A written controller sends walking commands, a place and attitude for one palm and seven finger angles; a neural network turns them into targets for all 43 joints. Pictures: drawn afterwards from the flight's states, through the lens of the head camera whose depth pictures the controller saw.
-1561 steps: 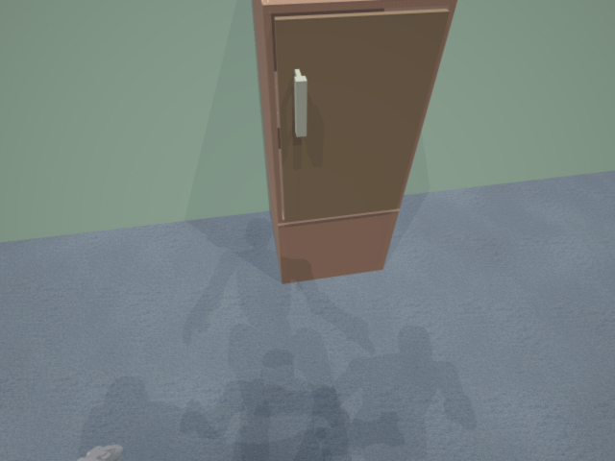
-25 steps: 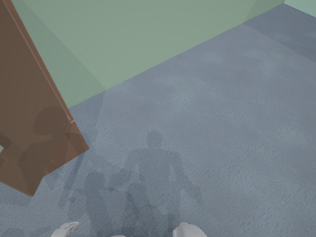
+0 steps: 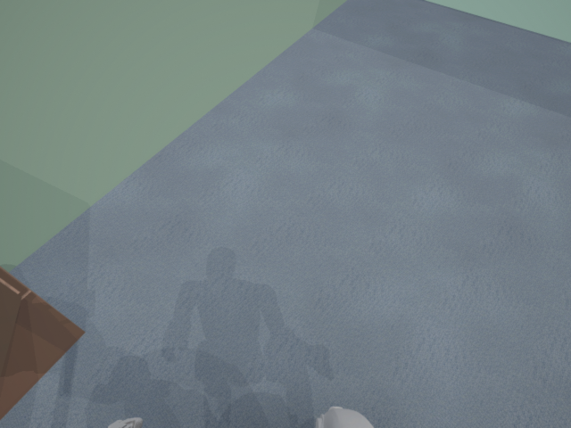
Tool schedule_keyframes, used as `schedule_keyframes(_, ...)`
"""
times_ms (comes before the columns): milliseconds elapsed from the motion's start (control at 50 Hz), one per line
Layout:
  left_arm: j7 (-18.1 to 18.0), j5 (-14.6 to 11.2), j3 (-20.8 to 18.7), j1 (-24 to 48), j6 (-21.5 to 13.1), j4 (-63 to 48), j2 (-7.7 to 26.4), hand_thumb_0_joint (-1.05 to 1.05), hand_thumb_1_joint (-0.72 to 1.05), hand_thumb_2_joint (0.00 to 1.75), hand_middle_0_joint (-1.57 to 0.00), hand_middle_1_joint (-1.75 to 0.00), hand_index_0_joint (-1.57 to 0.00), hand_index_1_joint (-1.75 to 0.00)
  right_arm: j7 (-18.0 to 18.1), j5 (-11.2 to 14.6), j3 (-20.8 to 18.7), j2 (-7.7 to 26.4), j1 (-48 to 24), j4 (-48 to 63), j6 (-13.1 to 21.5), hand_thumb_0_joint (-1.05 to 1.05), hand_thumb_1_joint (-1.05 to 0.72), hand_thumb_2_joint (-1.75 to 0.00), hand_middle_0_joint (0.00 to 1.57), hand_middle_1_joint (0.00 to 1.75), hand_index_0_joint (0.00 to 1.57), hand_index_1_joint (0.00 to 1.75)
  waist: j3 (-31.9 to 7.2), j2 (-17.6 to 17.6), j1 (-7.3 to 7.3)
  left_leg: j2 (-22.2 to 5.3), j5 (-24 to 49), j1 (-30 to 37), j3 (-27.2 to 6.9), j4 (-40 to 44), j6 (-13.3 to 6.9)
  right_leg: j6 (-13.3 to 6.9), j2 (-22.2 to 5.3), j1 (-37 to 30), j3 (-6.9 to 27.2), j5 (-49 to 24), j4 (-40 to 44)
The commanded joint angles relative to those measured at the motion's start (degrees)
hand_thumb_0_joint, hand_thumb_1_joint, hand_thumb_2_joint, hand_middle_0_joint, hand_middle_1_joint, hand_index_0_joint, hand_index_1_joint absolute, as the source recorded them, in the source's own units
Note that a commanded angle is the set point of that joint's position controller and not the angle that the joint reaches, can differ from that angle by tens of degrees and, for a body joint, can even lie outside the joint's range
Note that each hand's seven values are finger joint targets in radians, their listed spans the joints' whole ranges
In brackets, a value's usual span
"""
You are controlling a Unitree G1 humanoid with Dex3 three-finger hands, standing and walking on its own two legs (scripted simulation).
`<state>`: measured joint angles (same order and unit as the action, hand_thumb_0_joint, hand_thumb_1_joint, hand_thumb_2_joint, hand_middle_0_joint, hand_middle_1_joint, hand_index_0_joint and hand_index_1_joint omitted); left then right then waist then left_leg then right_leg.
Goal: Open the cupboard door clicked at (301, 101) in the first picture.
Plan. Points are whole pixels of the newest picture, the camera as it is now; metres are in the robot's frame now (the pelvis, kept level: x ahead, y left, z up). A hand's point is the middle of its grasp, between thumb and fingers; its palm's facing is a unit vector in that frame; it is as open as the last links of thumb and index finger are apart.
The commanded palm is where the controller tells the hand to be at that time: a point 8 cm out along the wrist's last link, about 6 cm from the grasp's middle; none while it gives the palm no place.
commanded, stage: walk to a spot facing it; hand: left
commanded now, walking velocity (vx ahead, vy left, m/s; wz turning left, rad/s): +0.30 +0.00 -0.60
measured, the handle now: out of the picture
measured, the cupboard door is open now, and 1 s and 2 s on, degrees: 42 42 42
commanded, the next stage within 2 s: turn to face it in 1.04 s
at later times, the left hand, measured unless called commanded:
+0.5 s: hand (220, 345) +0.27 +0.13 -0.19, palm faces -0.27 -0.95 -0.15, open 7.4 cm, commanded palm none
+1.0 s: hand (307, 225) +0.54 -0.03 -0.17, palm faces -0.44 -0.88 -0.18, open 7.3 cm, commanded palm none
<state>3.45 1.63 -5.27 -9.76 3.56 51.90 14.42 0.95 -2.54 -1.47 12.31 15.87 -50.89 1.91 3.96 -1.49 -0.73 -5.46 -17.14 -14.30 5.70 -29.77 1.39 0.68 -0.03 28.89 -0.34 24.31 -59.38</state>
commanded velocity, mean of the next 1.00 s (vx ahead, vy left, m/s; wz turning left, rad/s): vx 0.35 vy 0.00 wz -0.37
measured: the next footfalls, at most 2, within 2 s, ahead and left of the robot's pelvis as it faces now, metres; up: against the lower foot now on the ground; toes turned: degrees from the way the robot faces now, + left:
right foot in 0.18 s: +0.12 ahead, -0.17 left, +0.00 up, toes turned -12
left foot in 0.46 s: +0.30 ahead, +0.05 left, +0.00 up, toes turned -10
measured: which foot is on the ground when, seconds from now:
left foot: down 0.00-0.18, up 0.20-0.44, down 0.46-0.80, up 0.82-1.00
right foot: up 0.00-0.16, down 0.18-0.46, up 0.48-0.78, down 0.80-1.00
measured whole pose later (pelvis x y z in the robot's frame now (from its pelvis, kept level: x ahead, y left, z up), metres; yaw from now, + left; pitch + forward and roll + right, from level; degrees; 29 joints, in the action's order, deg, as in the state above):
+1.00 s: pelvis +0.39 -0.16 +0.00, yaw -26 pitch +1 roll +0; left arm 0.7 1.1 -3.9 -11.1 -2.6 57.1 11.5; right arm -0.7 -1.6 -3.2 10.6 15.8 -59.3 1.0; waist 3.7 -1.7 -2.4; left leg -8.0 -20.9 -26.9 5.0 -51.5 3.2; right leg -2.3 0.5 12.6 -4.3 15.7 -27.0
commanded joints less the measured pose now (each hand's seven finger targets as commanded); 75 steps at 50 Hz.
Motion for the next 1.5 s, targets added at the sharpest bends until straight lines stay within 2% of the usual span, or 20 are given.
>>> schedule_keyframes(0,1.28,-0.19,0.43,8.93,-2.79,-7.78,1.43,0.0,0.9,0.9,-0.2,-0.3,-0.2,-0.3,0.67,-0.11,-2.85,10.87,5.29,0.92,1.21,0.0,-0.9,-0.9,0.2,0.3,0.2,0.3,-2.89,12.45,-2.14,-12.99,4.88,9.22,-4.42,15.54,-6.46,0.62,-3.84,5.53,-3.3,-3.15,8.24)
schedule_keyframes(80,1.21,-0.17,0.53,8.3,-3.0,-7.03,1.79,0.0,0.9,0.9,-0.2,-0.3,-0.2,-0.3,0.09,-0.03,-3.32,12.26,6.22,-0.09,0.75,0.0,-0.9,-0.9,0.2,0.3,0.2,0.3,-3.77,11.89,-2.08,-14.12,5.19,5.6,1.09,11.71,-5.18,-0.54,-0.92,-6.99,-8.2,-3.54,20.33)
schedule_keyframes(120,0.7,-0.07,-0.65,-1.48,-3.47,-3.6,4.75,0.0,0.9,0.9,-0.2,-0.3,-0.2,-0.3,-0.22,0.36,-3.1,11.69,3.25,0.57,0.5,0.0,-0.9,-0.9,0.2,0.3,0.2,0.3,-6.22,5.66,3.63,-10.56,3.71,-3.34,5.15,-2.22,-2.23,-2.57,1.01,-25.09,-7.87,-6.83,29.12)
schedule_keyframes(160,-1.44,-0.71,-3.62,-17.79,-4.48,0.88,16.67,0.0,0.9,0.9,-0.2,-0.3,-0.2,-0.3,-1.05,2.0,-1.64,5.67,-5.47,6.28,0.68,0.0,-0.9,-0.9,0.2,0.3,0.2,0.3,-9.13,-18.87,11.46,0.98,-21.31,-30.58,5.16,-35.79,1.84,-14.55,-23.57,-41.43,34.01,0.39,45.81)
schedule_keyframes(180,-2.18,-1.22,-3.6,-15.33,-4.25,0.4,17.27,0.0,0.9,0.9,-0.2,-0.3,-0.2,-0.3,-1.0,1.78,-2.1,7.78,-7.4,6.85,0.71,0.0,-0.9,-0.9,0.2,0.3,0.2,0.3,-5.93,-12.11,10.22,-2.07,-19.15,-34.95,-3.65,-40.37,1.7,-18.53,-24.76,-36.39,36.4,10.3,48.1)
schedule_keyframes(260,-3.11,-0.11,-1.27,-1.81,-5.31,-2.53,9.22,0.0,0.9,0.9,-0.2,-0.3,-0.2,-0.3,-1.34,1.04,-2.67,5.99,-4.24,2.35,0.0,0.0,-0.9,-0.9,0.2,0.3,0.2,0.3,-4.29,-8.43,1.37,-3.29,-6.06,-18.48,-4.22,-29.08,2.21,-12.62,-15.0,-17.02,17.46,-2.97,45.99)
schedule_keyframes(400,-2.02,-0.58,-1.29,-0.5,-5.76,-0.7,8.08,0.0,0.9,0.9,-0.2,-0.3,-0.2,-0.3,-1.21,1.12,-2.63,5.75,2.14,-0.23,1.79,0.0,-0.9,-0.9,0.2,0.3,0.2,0.3,-3.66,-1.64,-2.81,2.67,6.08,6.61,1.5,0.97,1.95,-8.58,-7.75,-7.83,11.41,-4.4,37.32)
schedule_keyframes(440,-1.43,-1.15,0.25,-1.6,-5.63,-2.35,1.23,0.0,0.9,0.9,-0.2,-0.3,-0.2,-0.3,0.08,-0.63,-4.82,16.01,16.26,-3.54,2.78,0.0,-0.9,-0.9,0.2,0.3,0.2,0.3,-10.29,23.04,-8.31,-19.29,-9.24,23.96,-28.93,13.37,-6.89,-2.61,3.98,9.0,-1.01,6.33,4.76)
schedule_keyframes(460,-1.37,-0.67,0.46,3.01,-6.27,-4.81,2.67,0.0,0.9,0.9,-0.2,-0.3,-0.2,-0.3,0.68,-0.27,-4.49,15.87,17.94,-3.29,2.06,0.0,-0.9,-0.9,0.2,0.3,0.2,0.3,-7.07,15.88,-8.5,-25.13,-10.15,22.56,-37.16,16.78,-12.3,-2.71,0.83,14.46,2.09,9.12,-4.66)
schedule_keyframes(600,0.43,-0.01,1.56,5.63,-4.83,-2.66,-1.5,0.0,0.9,0.9,-0.2,-0.3,-0.2,-0.3,0.42,0.21,-2.31,7.5,8.74,-3.94,3.43,0.0,-0.9,-0.9,0.2,0.3,0.2,0.3,-5.02,11.79,-1.96,-12.05,21.67,12.88,-1.89,14.08,-6.09,-0.99,-4.85,7.25,-2.87,-7.19,5.16)
schedule_keyframes(740,-0.12,0.22,0.28,-1.26,-5.0,0.33,1.81,0.0,0.9,0.9,-0.2,-0.3,-0.2,-0.3,-0.27,0.46,-2.27,7.98,7.09,-5.55,1.66,0.0,-0.9,-0.9,0.2,0.3,0.2,0.3,-5.58,5.02,3.43,-10.49,19.17,2.57,4.76,2.12,-3.76,-3.84,0.77,-21.83,-8.99,-11.54,27.12)
schedule_keyframes(780,-1.88,0.19,-2.98,-20.62,-5.8,5.59,13.77,0.0,0.9,0.9,-0.2,-0.3,-0.2,-0.3,-1.13,2.26,-1.13,2.53,2.67,-1.98,2.07,0.0,-0.9,-0.9,0.2,0.3,0.2,0.3,-14.1,-18.78,11.79,2.11,-13.84,-24.28,9.37,-33.11,1.06,-14.72,-22.17,-47.86,27.39,-3.22,39.84)
schedule_keyframes(840,-3.3,-0.98,-1.08,-9.42,-5.67,3.21,8.67,0.0,0.9,0.9,-0.2,-0.3,-0.2,-0.3,-0.82,1.43,-2.43,4.82,-3.56,-1.64,1.61,0.0,-0.9,-0.9,0.2,0.3,0.2,0.3,-3.2,-10.79,5.64,-4.67,-9.06,-29.51,-4.9,-41.92,0.88,-14.96,-21.52,-28.5,24.64,-0.22,47.23)
schedule_keyframes(1040,-2.59,-1.07,-0.29,-4.65,-6.99,5.36,5.12,0.0,0.9,0.9,-0.2,-0.3,-0.2,-0.3,-1.43,0.74,-2.27,3.41,5.32,-6.37,2.14,0.0,-0.9,-0.9,0.2,0.3,0.2,0.3,-4.5,1.37,-2.78,0.83,9.28,6.64,2.46,2.38,1.03,-7.69,-8.34,-12.56,4.02,-14.64,34.78)
schedule_keyframes(1080,-2.24,-1.3,1.0,-5.74,-6.69,3.25,-0.05,0.0,0.9,0.9,-0.2,-0.3,-0.2,-0.3,-0.14,-0.51,-4.49,13.62,17.58,-8.43,2.44,0.0,-0.9,-0.9,0.2,0.3,0.2,0.3,-10.69,21.0,-7.34,-20.71,3.66,22.18,-26.14,11.93,-9.27,-2.58,2.21,4.74,-5.48,5.94,4.76)
schedule_keyframes(1100,-2.37,-0.66,1.08,-1.41,-7.13,1.05,0.71,0.0,0.9,0.9,-0.2,-0.3,-0.2,-0.3,0.05,-0.39,-4.32,13.58,18.65,-8.08,1.78,0.0,-0.9,-0.9,0.2,0.3,0.2,0.3,-8.3,15.18,-8.22,-24.58,2.17,19.3,-31.88,14.61,-13.4,-3.05,1.05,8.96,-0.82,10.95,-6.3)
schedule_keyframes(1200,-1.88,-0.67,2.13,-0.69,-6.09,3.09,-2.22,0.0,0.9,0.9,-0.2,-0.3,-0.2,-0.3,0.69,0.08,-1.87,6.51,5.69,-6.71,2.37,0.0,-0.9,-0.9,0.2,0.3,0.2,0.3,-4.54,12.21,-0.96,-12.4,34.96,5.39,-9.11,10.25,-8.91,-0.2,-4.93,-1.51,-2.27,1.27,9.6)
schedule_keyframes(1260,-2.22,-0.62,1.99,-7.15,-6.37,6.02,-1.38,0.0,0.9,0.9,-0.2,-0.3,-0.2,-0.3,0.62,1.3,-2.4,6.56,2.02,-6.91,1.06,0.0,-0.9,-0.9,0.2,0.3,0.2,0.3,-8.85,7.31,1.72,-6.02,24.27,-0.06,-6.16,3.22,-5.54,0.45,-0.69,-19.47,-7.62,-13.11,29.84)
schedule_keyframes(1340,-3.8,-0.17,-0.19,-9.97,-5.52,5.6,9.48,0.0,0.9,0.9,-0.2,-0.3,-0.2,-0.3,-0.57,1.67,-1.91,1.86,-3.62,-3.44,-0.99,0.0,-0.9,-0.9,0.2,0.3,0.2,0.3,-3.89,-12.9,5.33,3.53,-18.18,-17.5,-0.91,-23.36,0.47,-11.18,-25.95,-24.58,14.61,-23.78,43.78)
schedule_keyframes(1480,-5.0,-0.4,-0.58,-4.27,-5.22,2.95,6.39,0.0,0.9,0.9,-0.2,-0.3,-0.2,-0.3,-1.67,1.68,-1.48,-0.26,-2.44,-4.31,-2.24,0.0,-0.9,-0.9,0.2,0.3,0.2,0.3,-4.21,-7.87,0.93,3.6,-1.57,-9.17,3.75,-7.25,1.04,-4.64,-18.74,-25.53,-7.54,-49.92,30.17)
